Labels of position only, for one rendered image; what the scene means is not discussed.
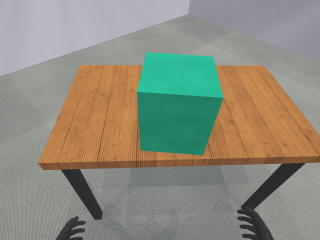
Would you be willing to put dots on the robot right hand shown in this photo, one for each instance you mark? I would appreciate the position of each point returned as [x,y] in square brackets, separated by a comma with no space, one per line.
[259,228]

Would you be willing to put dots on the carton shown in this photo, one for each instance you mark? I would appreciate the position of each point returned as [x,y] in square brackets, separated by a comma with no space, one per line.
[178,98]

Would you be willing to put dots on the robot left hand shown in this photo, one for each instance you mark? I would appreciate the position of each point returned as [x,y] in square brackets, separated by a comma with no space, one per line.
[67,231]

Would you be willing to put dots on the table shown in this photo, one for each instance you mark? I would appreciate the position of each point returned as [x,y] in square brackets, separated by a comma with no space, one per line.
[257,123]

